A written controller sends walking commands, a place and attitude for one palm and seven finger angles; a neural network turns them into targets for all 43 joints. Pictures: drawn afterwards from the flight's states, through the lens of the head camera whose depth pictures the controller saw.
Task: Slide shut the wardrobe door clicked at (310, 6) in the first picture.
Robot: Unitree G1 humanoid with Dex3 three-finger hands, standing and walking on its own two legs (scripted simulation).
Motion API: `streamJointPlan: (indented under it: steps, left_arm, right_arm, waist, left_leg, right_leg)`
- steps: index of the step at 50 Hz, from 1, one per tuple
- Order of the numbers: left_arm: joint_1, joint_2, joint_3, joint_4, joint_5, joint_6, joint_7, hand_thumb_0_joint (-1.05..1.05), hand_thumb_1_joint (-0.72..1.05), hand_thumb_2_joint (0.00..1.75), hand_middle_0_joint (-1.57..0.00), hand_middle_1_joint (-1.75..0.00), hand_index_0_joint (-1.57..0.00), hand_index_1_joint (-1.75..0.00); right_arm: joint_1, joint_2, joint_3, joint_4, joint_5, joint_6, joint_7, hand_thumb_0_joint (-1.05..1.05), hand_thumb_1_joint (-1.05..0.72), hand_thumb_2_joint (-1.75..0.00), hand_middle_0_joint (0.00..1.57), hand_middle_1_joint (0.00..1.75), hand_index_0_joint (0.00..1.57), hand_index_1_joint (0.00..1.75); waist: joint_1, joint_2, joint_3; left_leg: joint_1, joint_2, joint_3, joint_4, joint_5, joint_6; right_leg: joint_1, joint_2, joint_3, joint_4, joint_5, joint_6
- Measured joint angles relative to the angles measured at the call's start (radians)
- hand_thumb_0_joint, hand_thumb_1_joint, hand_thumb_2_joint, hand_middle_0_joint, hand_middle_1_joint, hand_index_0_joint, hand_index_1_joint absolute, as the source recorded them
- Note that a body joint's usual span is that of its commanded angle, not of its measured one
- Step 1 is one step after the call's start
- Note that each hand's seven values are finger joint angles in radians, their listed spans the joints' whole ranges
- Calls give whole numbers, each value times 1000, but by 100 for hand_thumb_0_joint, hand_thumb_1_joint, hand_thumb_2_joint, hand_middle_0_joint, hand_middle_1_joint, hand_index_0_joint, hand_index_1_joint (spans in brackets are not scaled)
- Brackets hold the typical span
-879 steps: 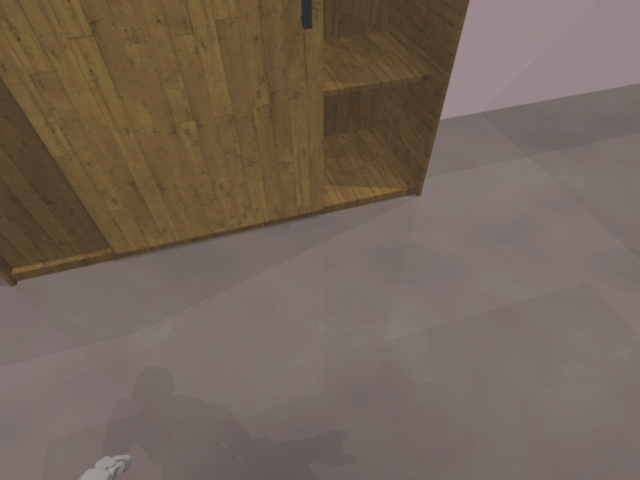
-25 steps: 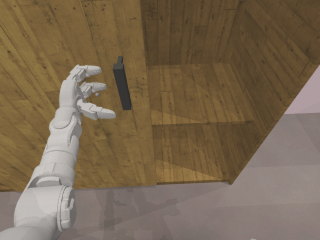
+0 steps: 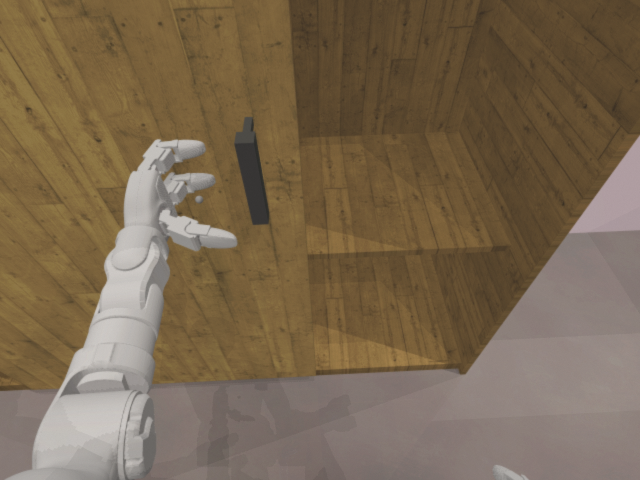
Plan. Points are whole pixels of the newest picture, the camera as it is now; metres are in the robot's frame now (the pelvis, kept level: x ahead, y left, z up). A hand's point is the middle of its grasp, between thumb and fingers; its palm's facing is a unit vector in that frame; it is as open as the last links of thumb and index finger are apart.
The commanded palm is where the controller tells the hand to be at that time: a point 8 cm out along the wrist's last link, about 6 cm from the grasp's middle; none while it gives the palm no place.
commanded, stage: move the hooked fingers beside the handle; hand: left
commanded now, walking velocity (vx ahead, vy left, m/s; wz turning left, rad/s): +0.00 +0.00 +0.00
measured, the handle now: (254, 172) +0.48 +0.09 +0.13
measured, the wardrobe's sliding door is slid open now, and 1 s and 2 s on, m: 0.46 0.46 0.46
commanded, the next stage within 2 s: feel for the door with the fingertips in 0.04 s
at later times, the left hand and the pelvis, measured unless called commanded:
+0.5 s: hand (232, 201) +0.42 +0.11 +0.13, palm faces +0.04 -1.00 +0.01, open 14.0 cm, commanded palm +0.39 +0.17 +0.13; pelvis +0.00 +0.00 +0.00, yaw +0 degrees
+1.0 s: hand (234, 192) +0.43 +0.11 +0.14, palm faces +0.06 -1.00 -0.01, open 14.0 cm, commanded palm +0.41 +0.17 +0.13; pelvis -0.01 -0.02 +0.00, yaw +0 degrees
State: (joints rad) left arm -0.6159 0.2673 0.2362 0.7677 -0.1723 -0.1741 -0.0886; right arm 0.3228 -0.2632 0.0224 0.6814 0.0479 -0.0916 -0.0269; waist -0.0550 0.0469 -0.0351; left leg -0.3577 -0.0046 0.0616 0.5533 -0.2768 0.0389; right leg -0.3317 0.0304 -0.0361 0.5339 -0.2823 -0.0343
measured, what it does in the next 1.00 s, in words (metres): stands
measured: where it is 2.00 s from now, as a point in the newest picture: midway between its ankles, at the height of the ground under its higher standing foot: outside the picture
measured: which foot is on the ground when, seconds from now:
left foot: down 0.00-1.00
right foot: down 0.00-1.00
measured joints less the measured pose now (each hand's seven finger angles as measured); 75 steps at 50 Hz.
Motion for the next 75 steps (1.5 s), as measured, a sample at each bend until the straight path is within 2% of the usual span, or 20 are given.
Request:
streamJointPlan:
  steps: [10,17,29,35,45,58,69,75]
  left_arm:
    - [39,-20,-19,-51,-1,34,13,-1,-51,29,-30,-120,-30,-120]
    - [16,-56,-63,-58,-3,27,34,-1,-51,29,-30,-120,-29,-120]
    - [25,-106,-84,-77,26,34,105,-1,-51,29,-30,-120,-30,-120]
    - [9,-82,-58,-51,33,32,114,-1,-50,29,-30,-120,-30,-120]
    - [-54,-48,-48,40,15,8,78,-1,-51,29,-30,-120,-30,-120]
    - [-145,-30,-26,170,31,-54,63,-1,-50,30,-37,-126,-36,-125]
    - [-119,-36,-16,154,25,-62,62,-1,-50,30,-35,-124,-33,-122]
    - [-100,-61,-48,115,26,-44,87,-1,-51,29,-32,-122,-31,-121]
  right_arm:
    - [-22,2,2,-4,1,6,-1,1,-90,-90,20,30,20,30]
    - [-32,3,-3,8,-1,-5,1,1,-90,-90,20,30,20,30]
    - [-33,15,-2,5,-8,6,14,1,-90,-90,20,30,20,30]
    - [-28,16,1,8,-9,14,8,1,-90,-90,20,30,20,30]
    - [-11,-4,-7,24,-4,10,3,1,-90,-90,20,30,20,30]
    - [3,-9,-9,36,-8,7,5,1,-90,-90,20,30,20,30]
    - [19,-1,-5,21,-8,7,13,1,-90,-90,20,30,20,30]
    - [17,2,-7,17,-8,2,17,1,-90,-90,20,30,20,30]
  waist:
    - [7,1,-1]
    - [17,1,2]
    - [7,4,-2]
    - [0,3,4]
    - [0,6,8]
    - [-11,1,10]
    - [-19,2,-2]
    - [-16,3,0]
  left_leg:
    - [20,-2,-4,-8,0,0]
    - [20,-6,-13,-8,4,-2]
    - [32,2,-2,-18,7,-10]
    - [38,10,-2,-25,13,-16]
    - [20,13,-14,-22,20,-22]
    - [-26,12,-21,4,19,-20]
    - [-30,11,-5,10,15,-12]
    - [-30,6,-2,12,12,-6]
  right_leg:
    - [22,-1,-3,-10,0,0]
    - [24,-5,-12,-7,-2,-1]
    - [26,3,-1,-4,-1,-9]
    - [30,11,0,-11,5,-16]
    - [18,15,-13,-14,11,-23]
    - [-24,12,-20,9,10,-22]
    - [-33,11,-4,14,12,-13]
    - [-33,5,-2,16,10,-7]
